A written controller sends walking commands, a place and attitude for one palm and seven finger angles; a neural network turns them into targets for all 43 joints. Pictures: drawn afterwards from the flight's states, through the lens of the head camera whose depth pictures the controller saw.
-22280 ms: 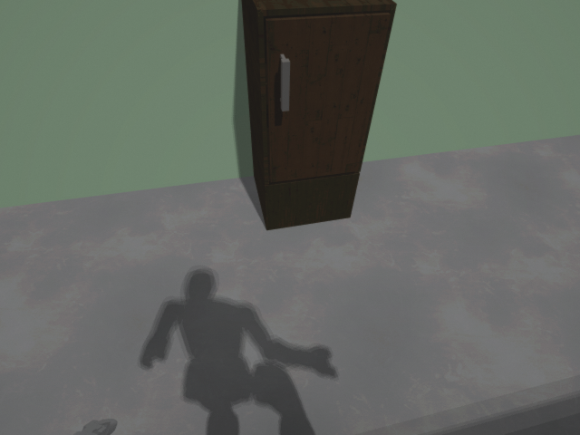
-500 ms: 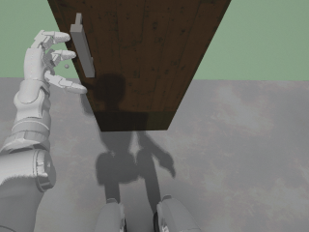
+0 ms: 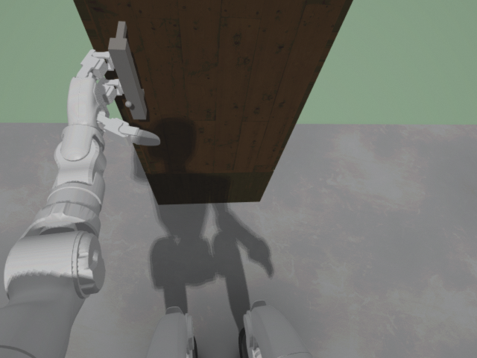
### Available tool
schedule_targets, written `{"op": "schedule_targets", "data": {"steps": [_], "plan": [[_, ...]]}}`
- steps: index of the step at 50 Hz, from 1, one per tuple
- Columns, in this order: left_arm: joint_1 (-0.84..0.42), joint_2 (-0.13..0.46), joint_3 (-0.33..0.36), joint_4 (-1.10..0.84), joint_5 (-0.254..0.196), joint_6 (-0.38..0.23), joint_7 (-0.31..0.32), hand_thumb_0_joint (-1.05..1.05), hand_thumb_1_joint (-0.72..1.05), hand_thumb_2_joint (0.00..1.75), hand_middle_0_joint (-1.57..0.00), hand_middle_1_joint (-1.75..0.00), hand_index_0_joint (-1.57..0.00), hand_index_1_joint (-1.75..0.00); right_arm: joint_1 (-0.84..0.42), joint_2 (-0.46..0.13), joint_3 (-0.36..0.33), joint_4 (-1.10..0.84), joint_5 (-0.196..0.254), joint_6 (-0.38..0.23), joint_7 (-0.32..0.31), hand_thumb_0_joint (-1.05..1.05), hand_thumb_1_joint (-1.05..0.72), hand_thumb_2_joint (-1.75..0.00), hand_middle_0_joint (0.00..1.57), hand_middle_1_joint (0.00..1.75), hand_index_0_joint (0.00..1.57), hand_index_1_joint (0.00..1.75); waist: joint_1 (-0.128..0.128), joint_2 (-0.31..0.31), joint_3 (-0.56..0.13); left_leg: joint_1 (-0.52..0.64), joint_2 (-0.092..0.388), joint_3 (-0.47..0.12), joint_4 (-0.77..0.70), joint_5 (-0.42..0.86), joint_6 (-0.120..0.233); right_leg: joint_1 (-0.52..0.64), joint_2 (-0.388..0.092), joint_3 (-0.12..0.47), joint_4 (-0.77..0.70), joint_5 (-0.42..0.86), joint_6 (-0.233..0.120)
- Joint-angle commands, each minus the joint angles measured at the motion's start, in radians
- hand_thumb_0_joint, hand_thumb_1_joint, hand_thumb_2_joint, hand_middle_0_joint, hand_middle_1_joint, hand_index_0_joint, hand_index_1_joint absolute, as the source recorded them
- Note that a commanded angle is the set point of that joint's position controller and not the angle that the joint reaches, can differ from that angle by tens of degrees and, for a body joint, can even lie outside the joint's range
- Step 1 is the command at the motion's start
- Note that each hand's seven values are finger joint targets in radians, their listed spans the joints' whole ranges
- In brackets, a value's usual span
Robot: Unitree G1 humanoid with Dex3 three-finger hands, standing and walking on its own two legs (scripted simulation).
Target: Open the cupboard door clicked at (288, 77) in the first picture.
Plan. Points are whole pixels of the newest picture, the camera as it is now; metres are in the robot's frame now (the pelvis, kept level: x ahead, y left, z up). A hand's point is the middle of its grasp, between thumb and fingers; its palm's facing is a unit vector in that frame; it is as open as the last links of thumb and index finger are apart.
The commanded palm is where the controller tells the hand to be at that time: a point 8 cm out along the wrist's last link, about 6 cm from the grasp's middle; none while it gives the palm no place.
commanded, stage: slide the fingers in behind the handle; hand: left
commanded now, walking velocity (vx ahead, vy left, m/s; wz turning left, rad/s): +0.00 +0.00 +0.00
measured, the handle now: (131, 74) +0.57 +0.13 +0.07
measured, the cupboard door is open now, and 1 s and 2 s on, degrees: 0 0 25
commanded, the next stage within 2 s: close the thumb around the handle in 0.52 s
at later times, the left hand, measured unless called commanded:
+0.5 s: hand (138, 104) +0.52 +0.12 +0.06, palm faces -0.02 -1.00 -0.03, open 14.0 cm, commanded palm +0.50 +0.17 +0.06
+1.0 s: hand (140, 103) +0.52 +0.11 +0.06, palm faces -0.04 -1.00 -0.03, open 9.9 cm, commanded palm +0.50 +0.16 +0.06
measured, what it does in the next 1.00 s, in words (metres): stands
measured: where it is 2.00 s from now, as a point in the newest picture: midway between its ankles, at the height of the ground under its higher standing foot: outside the picture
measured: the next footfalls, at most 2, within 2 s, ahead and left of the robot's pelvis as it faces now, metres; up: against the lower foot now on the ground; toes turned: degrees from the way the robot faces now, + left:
none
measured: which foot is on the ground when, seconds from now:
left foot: down 0.00-1.00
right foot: down 0.00-1.00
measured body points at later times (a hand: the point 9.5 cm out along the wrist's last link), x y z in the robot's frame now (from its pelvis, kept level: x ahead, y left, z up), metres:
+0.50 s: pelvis +0.00 -0.01 +0.00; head +0.14 +0.00 +0.42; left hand +0.52 +0.17 +0.06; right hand +0.00 -0.27 -0.12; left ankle +0.02 +0.10 -0.64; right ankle +0.01 -0.12 -0.64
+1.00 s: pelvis +0.01 -0.01 +0.00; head +0.14 +0.00 +0.43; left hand +0.51 +0.17 +0.06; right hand +0.02 -0.26 -0.12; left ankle +0.02 +0.10 -0.64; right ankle +0.01 -0.12 -0.64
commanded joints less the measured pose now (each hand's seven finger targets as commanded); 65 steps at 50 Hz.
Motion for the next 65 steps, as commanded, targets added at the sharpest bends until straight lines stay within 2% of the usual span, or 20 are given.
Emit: {"op": "schedule_targets", "data": {"steps": [1, 6, 8, 9, 11, 16, 19, 21, 22, 31, 33, 35, 45, 50, 56, 57, 58, 61, 63, 65], "plan": [[-0.466, 0.112, -0.023, -0.251, -0.007, -0.094, 0.013, 0.0, -0.5, 0.3, -0.3, -1.2, -0.3, -1.2, 0.175, -0.178, -0.073, -0.035, -0.014, -0.011, -0.005, 0.0, -0.9, -0.9, 0.2, 0.3, 0.2, 0.3, -0.016, 0.136, -0.533, 0.521, 0.006, -0.069, -0.114, 0.441, -0.008, 0.112, 0.01, -0.002, -0.119, 0.333, -0.016], [-0.47, 0.147, 0.012, -0.192, 0.006, -0.065, 0.052, 0.0, -0.5, 0.3, -0.3, -1.2, -0.3, -1.2, 0.182, -0.185, -0.071, -0.033, -0.011, -0.004, -0.007, 0.0, -0.9, -0.9, 0.2, 0.3, 0.2, 0.3, -0.023, 0.069, -0.469, 0.416, -0.003, -0.052, -0.12, 0.348, 0.003, 0.141, 0.009, 0.008, -0.133, 0.303, -0.008], [-0.465, 0.199, 0.054, -0.208, 0.017, -0.068, 0.07, 0.0, -0.5, 0.3, -0.3, -1.2, -0.3, -1.2, 0.182, -0.183, -0.07, -0.042, -0.013, -0.002, -0.009, 0.0, -0.9, -0.9, 0.2, 0.3, 0.2, 0.3, -0.002, 0.07, -0.5, 0.4, -0.008, -0.043, -0.12, 0.36, 0.004, 0.185, 0.006, 0.017, -0.128, 0.329, -0.007], [-0.465, 0.191, 0.046, -0.238, 0.016, -0.077, 0.074, 0.0, -0.5, 0.3, -0.3, -1.2, -0.3, -1.2, 0.174, -0.178, -0.068, -0.049, -0.012, -0.004, -0.008, 0.0, -0.9, -0.9, 0.2, 0.3, 0.2, 0.3, 0.004, 0.093, -0.521, 0.405, -0.011, -0.033, -0.117, 0.368, 0.005, 0.202, 0.005, 0.025, -0.132, 0.347, -0.007], [-0.449, 0.229, 0.082, -0.244, 0.016, -0.094, 0.077, 0.0, -0.5, 0.3, -0.3, -1.2, -0.3, -1.2, 0.175, -0.176, -0.065, -0.052, -0.015, -0.007, -0.009, 0.0, -0.9, -0.9, 0.2, 0.3, 0.2, 0.3, 0.012, 0.077, -0.533, 0.382, -0.012, -0.029, -0.11, 0.384, 0.008, 0.238, 0.006, 0.032, -0.124, 0.382, -0.007], [-0.436, 0.153, 0.0, -0.186, 0.026, -0.091, 0.041, 0.0, -0.5, 0.3, -0.3, -1.2, -0.3, -1.2, 0.177, -0.171, -0.066, -0.045, -0.008, -0.004, -0.007, 0.0, -0.9, -0.9, 0.2, 0.3, 0.2, 0.3, -0.016, 0.064, -0.465, 0.359, -0.012, -0.026, -0.117, 0.331, 0.009, 0.214, 0.006, 0.034, -0.141, 0.348, -0.006], [-0.44, 0.191, 0.029, -0.136, 0.007, -0.057, 0.022, 0.0, -0.5, 0.3, -0.3, -1.2, -0.3, -1.2, 0.181, -0.183, -0.067, -0.041, -0.001, -0.003, -0.018, 0.0, -0.9, -0.9, 0.2, 0.3, 0.2, 0.3, -0.026, 0.003, -0.439, 0.287, -0.015, -0.015, -0.113, 0.269, 0.017, 0.239, 0.004, 0.047, -0.161, 0.316, 0.002], [-0.497, 0.165, 0.009, -0.158, -0.009, -0.054, 0.014, 0.0, -0.5, 0.3, -0.3, -1.2, -0.3, -1.2, 0.181, -0.177, -0.064, -0.041, -0.001, -0.011, -0.022, 0.0, -0.9, -0.9, 0.2, 0.3, 0.2, 0.3, -0.035, 0.043, -0.444, 0.291, -0.018, -0.016, -0.108, 0.267, 0.019, 0.226, 0.003, 0.049, -0.156, 0.316, 0.0], [-0.526, 0.184, 0.02, -0.187, -0.01, -0.062, 0.012, 0.0, -0.5, 0.3, -0.3, -1.2, -0.3, -1.2, 0.183, -0.179, -0.066, -0.034, -0.002, -0.014, -0.023, 0.0, -0.9, -0.9, 0.2, 0.3, 0.2, 0.3, -0.031, 0.067, -0.477, 0.323, -0.014, -0.02, -0.105, 0.292, 0.016, 0.22, 0.002, 0.048, -0.15, 0.328, 0.0], [-0.462, 0.213, 0.038, -0.224, 0.005, -0.081, 0.013, 0.0, -0.5, 0.3, -0.3, -1.2, -0.3, -1.2, 0.187, -0.177, -0.068, -0.036, -0.007, -0.013, -0.018, 0.0, -0.9, -0.9, 0.2, 0.3, 0.2, 0.3, 0.0, 0.129, -0.563, 0.39, -0.014, -0.023, -0.092, 0.405, 0.011, 0.245, 0.003, 0.043, -0.121, 0.419, -0.007], [-0.419, 0.183, 0.023, -0.219, 0.001, -0.067, 0.012, 0.0, -0.39, 0.35, -0.31, -1.21, -0.31, -1.21, 0.181, -0.174, -0.071, -0.04, -0.003, -0.007, -0.015, 0.0, -0.9, -0.9, 0.2, 0.3, 0.2, 0.3, 0.005, 0.11, -0.558, 0.397, -0.012, -0.02, -0.097, 0.416, 0.008, 0.254, 0.003, 0.039, -0.13, 0.433, -0.004], [-0.428, 0.208, 0.041, -0.213, -0.009, -0.052, 0.015, 0.0, -0.28, 0.4, -0.32, -1.22, -0.32, -1.22, 0.181, -0.18, -0.069, -0.041, -0.001, -0.003, -0.016, 0.0, -0.9, -0.9, 0.2, 0.3, 0.2, 0.3, -0.005, 0.073, -0.516, 0.352, -0.012, -0.013, -0.104, 0.379, 0.014, 0.275, 0.004, 0.047, -0.145, 0.423, 0.001], [-0.42, 0.119, -0.015, -0.206, -0.01, -0.081, 0.02, 0.0, 0.28, 0.64, -0.36, -1.28, -0.36, -1.28, 0.173, -0.174, -0.074, -0.031, -0.003, -0.007, -0.011, 0.0, -0.9, -0.9, 0.2, 0.3, 0.2, 0.3, -0.014, 0.075, -0.468, 0.394, -0.011, -0.028, -0.112, 0.38, 0.006, 0.202, 0.005, 0.029, -0.145, 0.385, -0.003], [-0.445, 0.169, 0.019, -0.194, 0.002, -0.074, 0.033, 0.0, 0.56, 0.76, -0.38, -1.31, -0.38, -1.31, 0.176, -0.179, -0.071, -0.033, -0.006, -0.004, -0.015, 0.0, -0.9, -0.9, 0.2, 0.3, 0.2, 0.3, -0.016, 0.065, -0.482, 0.38, -0.011, -0.029, -0.108, 0.376, 0.009, 0.206, 0.003, 0.031, -0.137, 0.38, -0.003], [-0.452, 0.189, 0.042, -0.262, -0.001, -0.103, 0.04, 0.0, 0.9, 0.9, -0.4, -1.35, -0.4, -1.35, 0.173, -0.178, -0.073, -0.043, -0.01, -0.007, -0.014, 0.0, -0.9, -0.9, 0.2, 0.3, 0.2, 0.3, 0.003, 0.104, -0.566, 0.447, -0.009, -0.037, -0.103, 0.448, 0.004, 0.22, 0.005, 0.027, -0.117, 0.424, -0.008], [-0.449, 0.179, 0.036, -0.276, 0.0, -0.106, 0.041, 0.0, 0.9, 0.9, -0.4, -1.35, -0.4, -1.35, 0.171, -0.175, -0.074, -0.043, -0.009, -0.007, -0.013, 0.0, -0.9, -0.9, 0.2, 0.3, 0.2, 0.3, 0.008, 0.117, -0.585, 0.47, -0.006, -0.037, -0.104, 0.467, 0.0, 0.216, 0.005, 0.024, -0.117, 0.431, -0.007], [-0.423, 0.14, 0.007, -0.255, 0.0, -0.1, 0.035, 0.0, 0.9, 0.9, -0.4, -1.35, -0.4, -1.35, 0.163, -0.171, -0.073, -0.042, -0.006, -0.006, -0.01, 0.0, -0.9, -0.9, 0.2, 0.3, 0.2, 0.3, 0.006, 0.117, -0.557, 0.463, -0.007, -0.035, -0.107, 0.445, -0.002, 0.203, 0.007, 0.022, -0.124, 0.41, -0.007], [-0.44, 0.165, 0.017, -0.221, 0.003, -0.088, 0.034, 0.0, 0.9, 0.9, -0.4, -1.35, -0.4, -1.35, 0.175, -0.18, -0.073, -0.034, -0.006, -0.001, -0.013, 0.0, -0.9, -0.9, 0.2, 0.3, 0.2, 0.3, -0.011, 0.08, -0.497, 0.427, -0.006, -0.039, -0.115, 0.39, 0.004, 0.193, 0.009, 0.021, -0.136, 0.369, -0.007], [-0.414, 0.192, 0.055, -0.199, -0.005, -0.074, 0.041, 0.0, 0.9, 0.9, -0.4, -1.35, -0.4, -1.35, 0.168, -0.182, -0.073, -0.04, -0.003, 0.002, -0.018, 0.0, -0.9, -0.9, 0.2, 0.3, 0.2, 0.3, 0.004, 0.067, -0.492, 0.395, -0.009, -0.031, -0.12, 0.372, 0.003, 0.215, 0.007, 0.024, -0.14, 0.363, -0.005], [-0.43, 0.204, 0.062, -0.187, -0.008, -0.065, 0.046, 0.0, 0.9, 0.9, -0.4, -1.35, -0.4, -1.35, 0.167, -0.18, -0.068, -0.042, -0.002, 0.0, -0.021, 0.0, -0.9, -0.9, 0.2, 0.3, 0.2, 0.3, -0.005, 0.036, -0.467, 0.342, -0.012, -0.023, -0.118, 0.342, 0.01, 0.238, 0.006, 0.033, -0.146, 0.362, 0.0]]}}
